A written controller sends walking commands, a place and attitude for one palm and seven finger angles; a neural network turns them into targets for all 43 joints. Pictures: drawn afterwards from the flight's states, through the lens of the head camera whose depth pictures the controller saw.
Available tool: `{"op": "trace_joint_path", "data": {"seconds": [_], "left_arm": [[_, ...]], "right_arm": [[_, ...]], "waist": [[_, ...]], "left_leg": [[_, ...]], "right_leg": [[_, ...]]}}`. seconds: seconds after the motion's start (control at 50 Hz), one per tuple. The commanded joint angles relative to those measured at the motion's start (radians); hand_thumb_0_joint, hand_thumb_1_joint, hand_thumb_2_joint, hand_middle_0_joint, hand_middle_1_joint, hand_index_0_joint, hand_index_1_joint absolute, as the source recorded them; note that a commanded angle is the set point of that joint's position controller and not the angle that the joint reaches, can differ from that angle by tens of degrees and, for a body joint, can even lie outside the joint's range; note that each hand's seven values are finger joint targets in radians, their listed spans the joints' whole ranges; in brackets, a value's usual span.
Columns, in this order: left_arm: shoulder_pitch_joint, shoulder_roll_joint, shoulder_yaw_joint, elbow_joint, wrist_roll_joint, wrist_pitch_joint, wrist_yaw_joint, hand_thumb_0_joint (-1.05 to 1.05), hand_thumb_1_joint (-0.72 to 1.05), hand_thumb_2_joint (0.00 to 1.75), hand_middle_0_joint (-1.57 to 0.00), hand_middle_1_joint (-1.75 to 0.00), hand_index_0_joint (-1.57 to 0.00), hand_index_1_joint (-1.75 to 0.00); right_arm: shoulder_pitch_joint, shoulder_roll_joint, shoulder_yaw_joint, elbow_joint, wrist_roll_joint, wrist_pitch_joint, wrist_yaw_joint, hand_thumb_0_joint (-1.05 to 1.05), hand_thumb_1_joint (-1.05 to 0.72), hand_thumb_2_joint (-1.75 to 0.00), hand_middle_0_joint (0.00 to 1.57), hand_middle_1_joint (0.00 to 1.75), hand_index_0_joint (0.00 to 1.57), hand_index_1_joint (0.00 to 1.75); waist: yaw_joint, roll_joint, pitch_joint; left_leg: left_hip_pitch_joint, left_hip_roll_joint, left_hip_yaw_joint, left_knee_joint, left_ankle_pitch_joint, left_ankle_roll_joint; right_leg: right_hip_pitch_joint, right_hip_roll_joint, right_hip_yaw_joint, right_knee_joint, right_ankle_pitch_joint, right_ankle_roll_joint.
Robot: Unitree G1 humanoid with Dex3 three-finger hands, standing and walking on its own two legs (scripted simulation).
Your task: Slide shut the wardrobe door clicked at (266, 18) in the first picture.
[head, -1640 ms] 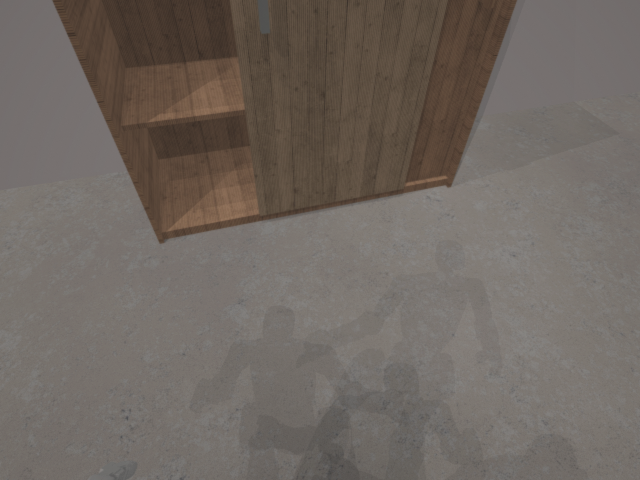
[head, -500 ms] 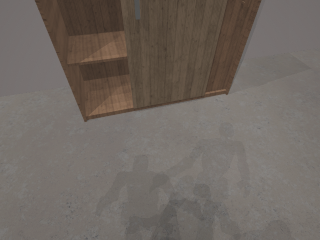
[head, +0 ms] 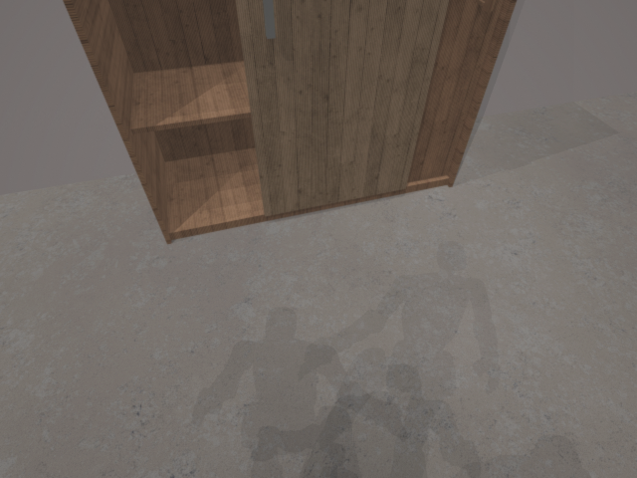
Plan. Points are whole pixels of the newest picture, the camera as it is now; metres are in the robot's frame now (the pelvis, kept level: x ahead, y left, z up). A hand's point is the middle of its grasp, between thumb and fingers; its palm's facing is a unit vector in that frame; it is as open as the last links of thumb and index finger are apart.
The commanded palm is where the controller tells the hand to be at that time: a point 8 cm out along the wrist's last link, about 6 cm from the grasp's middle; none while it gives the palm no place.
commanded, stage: walk to a spot facing it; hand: right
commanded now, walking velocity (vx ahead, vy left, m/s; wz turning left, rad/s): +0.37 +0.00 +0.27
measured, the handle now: out of the picture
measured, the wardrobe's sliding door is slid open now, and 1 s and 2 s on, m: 0.41 0.41 0.41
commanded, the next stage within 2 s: turn to face it in 1.06 s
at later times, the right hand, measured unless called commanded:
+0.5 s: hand out of the picture +0.13 -0.16 -0.20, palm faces -0.14 +0.98 -0.16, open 7.4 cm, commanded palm none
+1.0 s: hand (404, 389) +0.31 -0.13 -0.20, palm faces -0.08 +0.99 -0.11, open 7.4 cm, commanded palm none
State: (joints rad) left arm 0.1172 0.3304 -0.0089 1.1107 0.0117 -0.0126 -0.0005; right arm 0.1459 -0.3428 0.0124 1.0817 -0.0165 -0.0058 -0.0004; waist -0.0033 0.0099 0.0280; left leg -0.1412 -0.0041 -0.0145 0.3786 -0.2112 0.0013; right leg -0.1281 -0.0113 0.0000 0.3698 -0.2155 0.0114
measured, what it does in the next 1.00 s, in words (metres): walks ahead: left foot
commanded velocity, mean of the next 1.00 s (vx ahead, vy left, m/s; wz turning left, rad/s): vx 0.36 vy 0.00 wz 0.16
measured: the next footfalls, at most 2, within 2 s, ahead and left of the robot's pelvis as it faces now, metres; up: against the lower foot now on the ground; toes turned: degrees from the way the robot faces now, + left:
left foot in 0.56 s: +0.23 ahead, +0.14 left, +0.00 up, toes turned +15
right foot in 1.02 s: +0.50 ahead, -0.05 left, +0.00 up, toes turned +1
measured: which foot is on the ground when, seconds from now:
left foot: down 0.00-0.36, up 0.38-0.54, down 0.56-1.00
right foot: down 0.00-0.56, up 0.58-1.00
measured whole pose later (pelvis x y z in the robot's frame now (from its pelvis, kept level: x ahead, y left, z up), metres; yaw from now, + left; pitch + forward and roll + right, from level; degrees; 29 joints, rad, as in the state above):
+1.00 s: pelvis +0.34 +0.03 -0.02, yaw +9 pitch +0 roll +3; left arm 0.11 0.16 0.04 0.99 0.03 -0.05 -0.03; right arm 0.39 -0.14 -0.03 1.10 -0.03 -0.07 -0.01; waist -0.04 0.02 0.03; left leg 0.01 0.00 0.10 0.43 -0.42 -0.01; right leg -0.46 -0.10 -0.12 0.63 -0.20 0.00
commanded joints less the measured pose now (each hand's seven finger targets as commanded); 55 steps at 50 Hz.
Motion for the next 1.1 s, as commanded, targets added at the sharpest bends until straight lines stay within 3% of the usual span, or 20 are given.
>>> {"op": "trace_joint_path", "data": {"seconds": [0.0, 0.1, 0.26, 0.3, 0.32, 0.34, 0.36, 0.44, 0.5, 0.52, 0.54, 0.56, 0.6, 0.68, 0.9, 0.96, 0.98, 1.0, 1.04, 1.08], "left_arm": [[-0.014, 0.131, 0.024, -0.046, 0.000, -0.012, 0.010, 0.00, 0.90, 0.90, -0.20, -0.30, -0.20, -0.30], [0.068, 0.090, 0.029, -0.049, 0.015, 0.008, 0.001, 0.00, 0.90, 0.90, -0.20, -0.30, -0.20, -0.30], [0.179, 0.036, 0.046, -0.071, 0.005, -0.037, 0.009, 0.00, 0.90, 0.90, -0.20, -0.30, -0.20, -0.30], [0.270, 0.042, 0.054, -0.045, 0.006, -0.052, 0.017, 0.00, 0.90, 0.90, -0.20, -0.30, -0.20, -0.30], [0.381, 0.068, 0.066, -0.010, 0.012, -0.060, 0.025, 0.00, 0.90, 0.90, -0.20, -0.30, -0.20, -0.30], [0.483, 0.067, 0.073, 0.027, 0.013, -0.066, 0.032, 0.00, 0.90, 0.90, -0.20, -0.30, -0.20, -0.30], [0.514, 0.033, 0.065, 0.039, 0.014, -0.067, 0.037, 0.00, 0.90, 0.90, -0.20, -0.30, -0.20, -0.30], [0.360, 0.013, 0.062, 0.010, 0.022, -0.072, 0.042, 0.00, 0.90, 0.90, -0.20, -0.30, -0.20, -0.30], [0.275, 0.037, 0.065, 0.003, 0.001, -0.074, 0.033, 0.00, 0.90, 0.90, -0.20, -0.30, -0.20, -0.30], [0.271, 0.012, 0.060, -0.006, -0.008, -0.077, 0.021, 0.00, 0.90, 0.90, -0.20, -0.30, -0.20, -0.30], [0.280, -0.068, 0.050, -0.036, -0.020, -0.084, 0.013, 0.00, 0.90, 0.90, -0.20, -0.30, -0.20, -0.30], [0.204, -0.073, 0.057, -0.069, -0.016, -0.079, 0.013, 0.00, 0.90, 0.90, -0.20, -0.30, -0.20, -0.30], [0.114, -0.093, 0.064, -0.088, 0.003, -0.065, 0.005, 0.00, 0.90, 0.90, -0.20, -0.30, -0.20, -0.30], [0.246, -0.135, 0.065, -0.042, 0.018, -0.022, -0.006, 0.00, 0.90, 0.90, -0.20, -0.30, -0.20, -0.30], [-0.023, -0.125, 0.065, -0.179, 0.006, -0.043, -0.036, 0.00, 0.90, 0.90, -0.20, -0.30, -0.20, -0.30], [0.202, -0.069, 0.081, -0.112, 0.016, -0.058, -0.016, 0.00, 0.90, 0.90, -0.20, -0.30, -0.20, -0.30], [0.367, 0.035, 0.104, -0.075, 0.029, -0.065, 0.000, 0.00, 0.90, 0.90, -0.20, -0.30, -0.20, -0.30], [0.457, 0.127, 0.122, -0.054, 0.026, -0.058, 0.006, 0.00, 0.90, 0.90, -0.20, -0.30, -0.20, -0.30], [0.337, 0.053, 0.101, -0.080, 0.010, -0.056, 0.018, 0.00, 0.90, 0.90, -0.20, -0.30, -0.20, -0.30], [0.242, -0.053, 0.070, -0.091, 0.015, -0.071, 0.021, 0.00, 0.90, 0.90, -0.20, -0.30, -0.20, -0.30]], "right_arm": [[0.003, -0.119, -0.028, -0.043, 0.008, -0.011, -0.013, 0.00, -0.90, -0.90, 0.20, 0.30, 0.20, 0.30], [0.099, -0.082, -0.037, -0.044, -0.008, 0.016, 0.007, 0.00, -0.90, -0.90, 0.20, 0.30, 0.20, 0.30], [0.216, -0.028, -0.069, -0.056, -0.005, -0.020, 0.009, 0.00, -0.90, -0.90, 0.20, 0.30, 0.20, 0.30], [0.203, 0.005, -0.070, -0.063, -0.003, -0.029, 0.007, 0.00, -0.90, -0.90, 0.20, 0.30, 0.20, 0.30], [0.149, 0.046, -0.065, -0.087, 0.000, -0.036, 0.009, 0.00, -0.90, -0.90, 0.20, 0.30, 0.20, 0.30], [0.042, 0.061, -0.055, -0.136, 0.000, -0.053, 0.009, 0.00, -0.90, -0.90, 0.20, 0.30, 0.20, 0.30], [-0.034, 0.051, -0.062, -0.152, -0.002, -0.054, 0.008, 0.00, -0.90, -0.90, 0.20, 0.30, 0.20, 0.30], [-0.021, 0.112, -0.068, -0.152, 0.000, -0.035, 0.037, 0.00, -0.90, -0.90, 0.20, 0.30, 0.20, 0.30], [0.334, 0.099, -0.085, -0.033, -0.007, -0.035, 0.036, 0.00, -0.90, -0.90, 0.20, 0.30, 0.20, 0.30], [0.490, 0.032, -0.101, 0.016, -0.013, -0.047, 0.021, 0.00, -0.90, -0.90, 0.20, 0.30, 0.20, 0.30], [0.563, -0.063, -0.120, 0.025, -0.010, -0.059, 0.000, 0.00, -0.90, -0.90, 0.20, 0.30, 0.20, 0.30], [0.511, -0.106, -0.123, 0.014, 0.007, -0.051, -0.004, 0.00, -0.90, -0.90, 0.20, 0.30, 0.20, 0.30], [0.327, -0.026, -0.098, -0.037, 0.000, -0.053, -0.011, 0.00, -0.90, -0.90, 0.20, 0.30, 0.20, 0.30], [0.208, 0.049, -0.074, -0.060, -0.012, -0.067, -0.018, 0.00, -0.90, -0.90, 0.20, 0.30, 0.20, 0.30], [0.289, 0.028, -0.079, -0.010, -0.011, -0.078, -0.015, 0.00, -0.90, -0.90, 0.20, 0.30, 0.20, 0.30], [0.268, 0.033, -0.082, -0.011, -0.005, -0.074, -0.017, 0.00, -0.90, -0.90, 0.20, 0.30, 0.20, 0.30], [0.290, 0.072, -0.081, -0.028, 0.005, -0.072, -0.010, 0.00, -0.90, -0.90, 0.20, 0.30, 0.20, 0.30], [0.301, 0.116, -0.071, -0.058, 0.012, -0.075, 0.001, 0.00, -0.90, -0.90, 0.20, 0.30, 0.20, 0.30], [0.190, 0.104, -0.072, -0.073, 0.003, -0.072, -0.005, 0.00, -0.90, -0.90, 0.20, 0.30, 0.20, 0.30], [0.176, 0.129, -0.076, -0.056, -0.009, -0.053, 0.009, 0.00, -0.90, -0.90, 0.20, 0.30, 0.20, 0.30]], "waist": [[0.002, -0.012, -0.066], [-0.007, 0.011, 0.094], [0.008, 0.011, 0.091], [0.046, -0.096, 0.062], [0.097, -0.237, 0.036], [0.140, -0.293, 0.073], [0.148, -0.191, 0.139], [0.043, -0.139, 0.170], [-0.132, -0.062, -0.007], [-0.190, 0.047, -0.084], [-0.191, 0.266, -0.158], [-0.168, 0.222, -0.092], [-0.100, 0.081, 0.096], [0.020, 0.045, 0.060], [-0.028, 0.089, 0.096], [0.084, -0.013, -0.014], [0.140, -0.177, -0.147], [0.138, -0.368, -0.208], [0.108, -0.191, -0.100], [0.049, -0.091, 0.039]], "left_leg": [[-0.007, 0.119, -0.094, -0.061, 0.072, 0.018], [-0.141, 0.079, -0.158, -0.059, -0.398, 0.049], [-0.154, 0.084, -0.224, 0.095, -0.214, 0.120], [-0.262, 0.026, -0.131, 0.290, -0.049, 0.101], [-0.422, -0.039, 0.004, 0.515, -0.005, 0.069], [-0.662, -0.033, 0.050, 0.667, -0.293, 0.043], [-0.719, 0.040, 0.012, 0.727, -0.334, 0.041], [-0.511, 0.107, 0.063, 0.490, -0.283, 0.048], [0.074, -0.021, 0.194, 0.243, 0.003, 0.077], [0.263, 0.058, 0.085, 0.186, -0.016, 0.112], [0.364, 0.348, -0.387, 0.008, -0.090, 0.225], [0.277, 0.440, -0.600, -0.124, -0.139, 0.292], [0.005, 0.403, -0.491, -0.163, -0.235, 0.256], [-0.170, 0.287, -0.178, -0.184, -0.104, 0.183], [0.045, 0.252, -0.046, -0.142, 0.220, 0.146], [-0.037, 0.185, 0.035, 0.187, 0.427, 0.100], [-0.208, 0.088, 0.102, 0.469, 0.226, 0.048], [-0.416, -0.032, 0.124, 0.807, -0.354, 0.020], [-0.528, 0.060, 0.014, 1.000, -0.272, 0.037], [-0.484, 0.114, -0.003, 0.956, -0.149, 0.021]], "right_leg": [[0.023, -0.111, 0.074, -0.054, 0.094, -0.025], [-0.131, -0.085, 0.060, -0.025, -0.373, -0.035], [-0.143, -0.099, 0.029, 0.162, -0.238, -0.065], [0.007, -0.164, 0.100, 0.109, -0.108, -0.102], [0.190, -0.267, 0.233, 0.001, 0.042, -0.157], [0.366, -0.374, 0.342, -0.050, 0.320, -0.227], [0.347, -0.421, 0.321, -0.049, 0.469, -0.245], [0.126, -0.347, 0.097, -0.081, 0.294, -0.164], [-0.075, -0.200, -0.132, 0.245, 0.531, -0.091], [-0.209, -0.147, -0.178, 0.501, 0.409, -0.057], [-0.407, -0.041, -0.168, 0.818, -0.188, -0.026], [-0.515, -0.043, -0.081, 0.986, -0.341, -0.037], [-0.568, -0.131, -0.005, 1.027, -0.189, -0.035], [-0.429, -0.163, -0.042, 0.831, -0.076, 0.001], [-0.383, -0.098, -0.121, 0.317, 0.006, -0.012], [0.004, -0.046, -0.144, 0.157, 0.043, -0.042], [0.263, -0.231, 0.090, 0.097, 0.078, -0.109], [0.379, -0.477, 0.422, -0.035, 0.139, -0.220], [0.194, -0.481, 0.373, -0.089, 0.054, -0.227], [-0.011, -0.403, 0.174, -0.130, 0.100, -0.167]]}}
